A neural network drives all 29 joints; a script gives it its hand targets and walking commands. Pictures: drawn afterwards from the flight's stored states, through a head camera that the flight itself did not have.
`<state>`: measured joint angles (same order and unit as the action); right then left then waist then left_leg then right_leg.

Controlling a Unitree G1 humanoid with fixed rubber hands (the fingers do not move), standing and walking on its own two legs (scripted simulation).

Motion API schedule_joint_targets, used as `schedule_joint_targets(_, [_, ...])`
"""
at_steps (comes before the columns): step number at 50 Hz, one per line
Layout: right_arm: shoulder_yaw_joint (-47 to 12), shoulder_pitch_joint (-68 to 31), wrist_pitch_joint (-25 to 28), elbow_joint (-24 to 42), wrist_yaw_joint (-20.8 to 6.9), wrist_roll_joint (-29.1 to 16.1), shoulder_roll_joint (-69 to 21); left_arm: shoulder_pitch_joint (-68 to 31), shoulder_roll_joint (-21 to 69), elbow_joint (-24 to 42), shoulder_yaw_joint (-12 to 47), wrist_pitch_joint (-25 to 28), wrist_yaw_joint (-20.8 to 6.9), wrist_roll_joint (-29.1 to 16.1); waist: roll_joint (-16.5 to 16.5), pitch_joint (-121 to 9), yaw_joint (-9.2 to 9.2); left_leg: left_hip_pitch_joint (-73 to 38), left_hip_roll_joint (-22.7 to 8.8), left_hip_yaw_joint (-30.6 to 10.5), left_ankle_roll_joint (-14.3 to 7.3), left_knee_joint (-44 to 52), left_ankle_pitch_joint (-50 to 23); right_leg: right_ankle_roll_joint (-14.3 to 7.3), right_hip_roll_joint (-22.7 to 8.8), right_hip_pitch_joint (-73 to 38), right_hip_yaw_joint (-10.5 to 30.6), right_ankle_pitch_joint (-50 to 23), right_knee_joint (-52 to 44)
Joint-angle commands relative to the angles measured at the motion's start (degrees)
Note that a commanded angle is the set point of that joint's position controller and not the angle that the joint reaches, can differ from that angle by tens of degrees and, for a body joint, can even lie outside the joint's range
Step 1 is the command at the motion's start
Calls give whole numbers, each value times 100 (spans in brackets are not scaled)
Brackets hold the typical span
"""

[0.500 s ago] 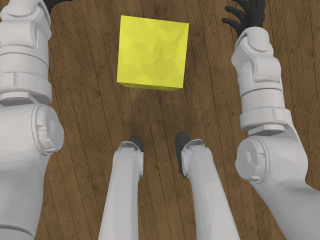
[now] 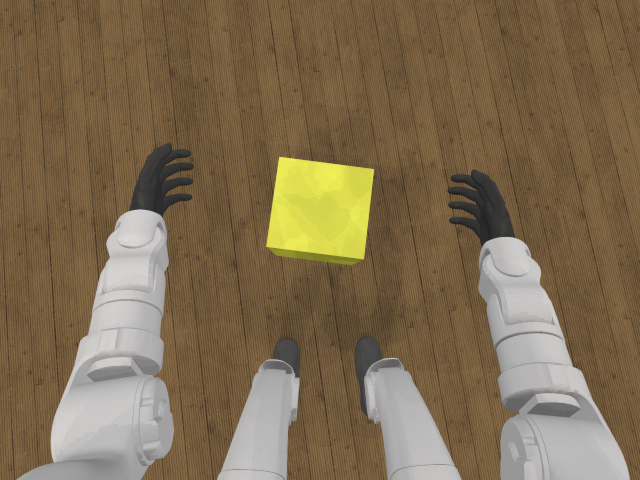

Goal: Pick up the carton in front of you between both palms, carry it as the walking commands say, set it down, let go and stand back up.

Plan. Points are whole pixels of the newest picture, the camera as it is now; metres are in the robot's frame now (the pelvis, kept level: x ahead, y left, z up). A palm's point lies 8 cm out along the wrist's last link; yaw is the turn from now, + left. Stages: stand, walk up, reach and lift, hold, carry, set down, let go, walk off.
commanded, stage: let go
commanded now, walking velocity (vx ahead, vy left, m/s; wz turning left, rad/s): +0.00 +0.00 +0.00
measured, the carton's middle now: (319, 217) +0.49 +0.01 -0.58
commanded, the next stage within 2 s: stand in 1.04 s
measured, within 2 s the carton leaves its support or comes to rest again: neither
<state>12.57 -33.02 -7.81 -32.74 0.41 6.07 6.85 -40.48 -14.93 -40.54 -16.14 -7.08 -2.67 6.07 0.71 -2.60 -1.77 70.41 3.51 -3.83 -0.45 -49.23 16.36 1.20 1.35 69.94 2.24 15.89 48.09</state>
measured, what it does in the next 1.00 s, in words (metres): rises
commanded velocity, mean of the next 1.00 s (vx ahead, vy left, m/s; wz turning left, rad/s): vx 0.00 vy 0.00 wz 0.00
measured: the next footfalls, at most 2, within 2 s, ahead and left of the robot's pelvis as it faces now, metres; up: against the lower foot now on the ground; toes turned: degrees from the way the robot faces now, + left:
none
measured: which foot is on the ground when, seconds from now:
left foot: down 0.00-1.00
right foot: down 0.00-1.00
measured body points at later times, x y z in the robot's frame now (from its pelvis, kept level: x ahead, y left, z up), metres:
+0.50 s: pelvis +0.05 -0.02 +0.07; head +0.13 -0.01 +0.51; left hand +0.27 +0.22 -0.02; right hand +0.23 -0.25 -0.01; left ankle +0.03 +0.11 -0.67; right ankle +0.04 -0.13 -0.67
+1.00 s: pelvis +0.05 -0.01 +0.07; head +0.06 -0.01 +0.52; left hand +0.23 +0.22 -0.01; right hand +0.22 -0.25 +0.00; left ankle +0.03 +0.11 -0.67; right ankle +0.04 -0.13 -0.67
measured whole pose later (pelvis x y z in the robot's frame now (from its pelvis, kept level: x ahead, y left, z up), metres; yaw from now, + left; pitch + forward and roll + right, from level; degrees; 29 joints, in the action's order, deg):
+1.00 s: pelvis +0.05 -0.01 +0.07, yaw -1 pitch -5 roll +0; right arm 2.0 12.3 -11.3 -22.4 -2.2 1.6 11.9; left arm 13.0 -12.0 -25.6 -2.3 -6.5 -3.0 0.5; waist 0.2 5.4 -0.1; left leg 4.6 1.5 -2.8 -0.3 -26.2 16.7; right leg -0.5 1.8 5.4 3.1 16.3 26.6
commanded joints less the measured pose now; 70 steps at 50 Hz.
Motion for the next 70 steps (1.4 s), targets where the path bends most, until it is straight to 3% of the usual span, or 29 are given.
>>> schedule_joint_targets(1, [-107,111,246,613,-108,-166,471,-287,-589,819,92,279,-14,-125,-364,-4705,-8,-3490,-50,185,184,407,-2447,82,144,-2816,-265,-2054,-279])
schedule_joint_targets(8, [-398,1688,586,549,-230,-434,540,1507,-407,725,329,604,-23,-272,-229,-3559,26,-3655,-92,174,106,980,-1881,77,33,-3839,-46,-2027,-803])
schedule_joint_targets(18, [-818,3559,835,1136,-290,-663,801,3633,-357,1318,735,860,3,-514,-2,-2031,21,-4911,-105,202,49,1863,-1553,71,21,-5371,-19,-2117,-1671])
schedule_joint_targets(26, [-932,4337,733,1313,-394,-756,976,4853,-223,1788,1059,726,-9,-568,-170,-646,127,-6032,-110,250,140,2570,-1634,37,76,-6029,-77,-1844,-2440])
schedule_joint_targets(35, [-851,4369,280,1288,-452,-573,1036,5048,-237,2103,1225,244,-118,-558,-76,419,148,-6336,-152,313,124,2860,-994,-12,89,-6309,-155,-1063,-2705])
schedule_joint_targets(40, [-802,4381,95,1300,-427,-467,1037,5022,-232,2156,1239,52,-158,-548,37,563,113,-6447,-140,322,116,2817,-1031,-9,93,-6415,-160,-1151,-2665])
schedule_joint_targets(46, [-808,4343,30,1387,-438,-463,1021,5076,-210,2162,1218,-30,-145,-491,-55,506,174,-6486,-135,303,119,2767,-1282,-19,97,-6602,-145,-1384,-2604])
schedule_joint_targets(47, [-824,4118,-267,1776,-276,-427,1139,5377,-261,1803,1141,166,-41,-596,118,141,179,-6688,-127,256,95,2573,-1680,56,228,-6646,-154,-1394,-2413])
schedule_joint_targets(52, [-984,4281,-455,1685,-110,-481,1034,5141,-280,2029,1266,212,48,-582,-97,332,187,-6561,-113,254,89,2561,-1585,35,211,-6340,-118,-1317,-2353])
schedule_joint_targets(53, [-743,4118,-2,779,97,-386,1745,5100,-1055,1312,1023,353,252,-358,-358,595,232,-5725,-463,84,153,2363,-715,37,-250,-5694,108,-833,-2366])
schedule_joint_targets(55, [-782,4227,343,567,143,-328,1639,5113,-1035,1223,1058,494,319,-311,-228,497,162,-5766,-529,-87,116,2448,59,-28,-341,-5530,333,-144,-2456])
schedule_joint_targets(57, [-785,4137,530,327,115,-330,1660,5047,-942,1078,1091,586,321,-310,-249,451,172,-5711,-589,-229,46,2526,350,-73,-312,-5483,378,144,-2434])
schedule_joint_targets(63, [-817,4045,741,-185,55,-368,1838,5053,-1055,735,1115,697,310,-371,-63,-30,179,-6032,-670,-239,30,2301,-1092,-141,-407,-5798,419,-1104,-2249])
schedule_joint_targets(70, [-857,4115,819,-608,103,-364,2038,5137,-1241,429,1123,725,377,-403,-50,-93,175,-6208,-722,-276,17,2277,-1795,-182,-482,-5999,443,-1653,-2226])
